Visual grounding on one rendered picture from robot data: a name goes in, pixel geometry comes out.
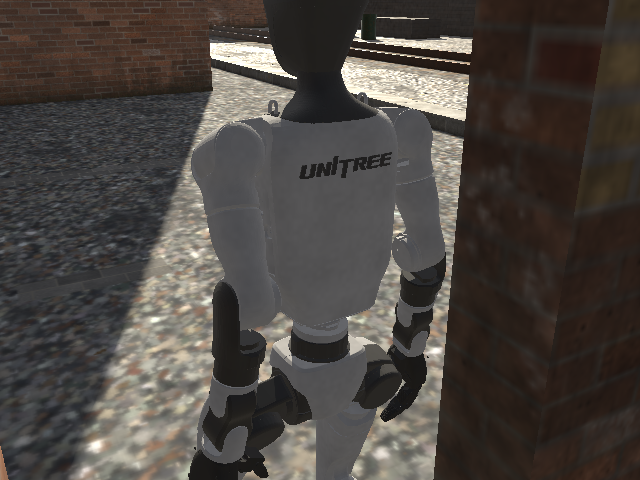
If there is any left robot hand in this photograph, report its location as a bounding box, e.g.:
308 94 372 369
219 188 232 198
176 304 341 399
188 446 269 480

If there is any robot left forearm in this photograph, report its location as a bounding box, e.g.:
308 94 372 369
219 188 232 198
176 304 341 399
201 282 267 464

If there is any right robot upper arm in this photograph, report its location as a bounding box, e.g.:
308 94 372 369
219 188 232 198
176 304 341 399
373 107 445 272

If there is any robot thigh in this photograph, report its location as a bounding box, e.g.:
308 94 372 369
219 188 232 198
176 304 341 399
197 374 293 480
316 337 402 480

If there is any right robot hand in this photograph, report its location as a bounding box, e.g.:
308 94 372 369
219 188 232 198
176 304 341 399
380 343 429 422

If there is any left robot upper arm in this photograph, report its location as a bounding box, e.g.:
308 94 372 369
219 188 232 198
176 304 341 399
191 117 282 331

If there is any robot left thigh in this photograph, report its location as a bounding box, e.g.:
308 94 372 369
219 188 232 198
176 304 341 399
197 374 293 480

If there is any robot right thigh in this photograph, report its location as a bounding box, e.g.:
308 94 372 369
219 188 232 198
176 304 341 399
316 337 402 480

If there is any robot right forearm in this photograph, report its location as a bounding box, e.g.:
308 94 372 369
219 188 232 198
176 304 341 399
392 252 446 357

